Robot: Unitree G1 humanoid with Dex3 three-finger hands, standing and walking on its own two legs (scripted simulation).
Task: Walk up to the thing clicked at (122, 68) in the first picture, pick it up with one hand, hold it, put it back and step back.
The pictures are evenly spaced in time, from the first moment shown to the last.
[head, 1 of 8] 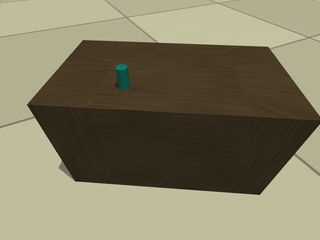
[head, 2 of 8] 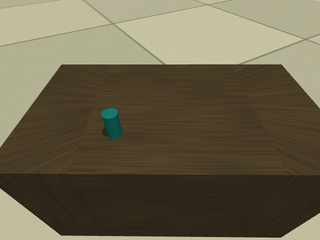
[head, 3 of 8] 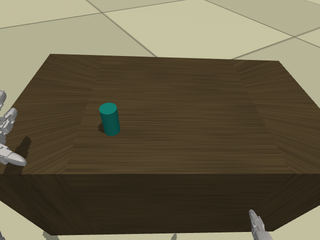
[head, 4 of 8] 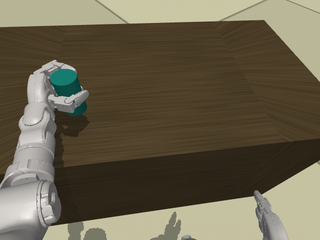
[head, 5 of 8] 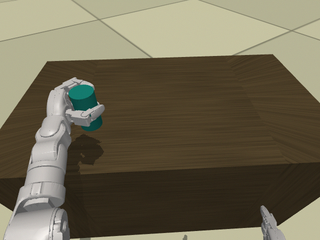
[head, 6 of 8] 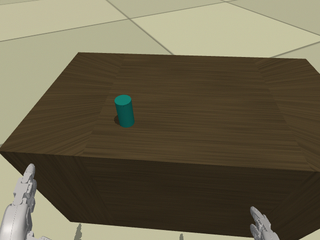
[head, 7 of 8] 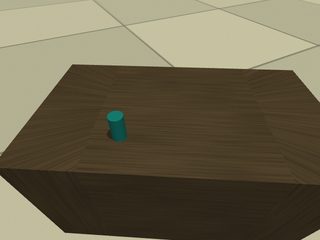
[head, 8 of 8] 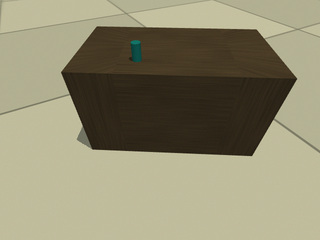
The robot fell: no
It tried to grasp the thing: yes
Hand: left
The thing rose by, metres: 0.25
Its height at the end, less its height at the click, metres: +0.00
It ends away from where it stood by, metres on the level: 0.01
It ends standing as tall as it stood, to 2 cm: yes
